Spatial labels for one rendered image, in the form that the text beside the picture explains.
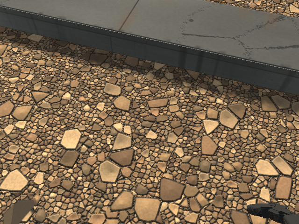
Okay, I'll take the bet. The right robot hand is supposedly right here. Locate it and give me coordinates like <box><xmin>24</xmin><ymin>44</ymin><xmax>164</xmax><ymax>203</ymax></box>
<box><xmin>247</xmin><ymin>202</ymin><xmax>299</xmax><ymax>224</ymax></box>

